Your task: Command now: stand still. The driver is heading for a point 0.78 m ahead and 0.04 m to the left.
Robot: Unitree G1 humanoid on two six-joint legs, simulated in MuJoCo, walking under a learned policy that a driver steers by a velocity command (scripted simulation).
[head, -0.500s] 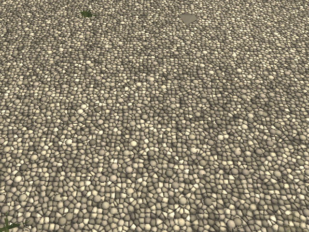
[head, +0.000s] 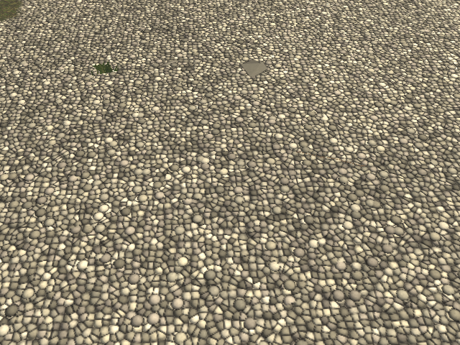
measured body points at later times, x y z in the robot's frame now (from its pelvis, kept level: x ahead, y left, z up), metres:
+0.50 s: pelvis +0.02 -0.02 +0.00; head +0.03 -0.02 +0.45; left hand -0.01 +0.18 -0.16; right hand +0.00 -0.23 -0.16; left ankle +0.05 +0.08 -0.74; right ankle -0.02 -0.12 -0.74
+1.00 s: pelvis +0.03 -0.03 +0.00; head +0.04 -0.03 +0.45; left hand -0.01 +0.17 -0.16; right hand +0.00 -0.24 -0.16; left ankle +0.05 +0.08 -0.74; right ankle -0.02 -0.12 -0.74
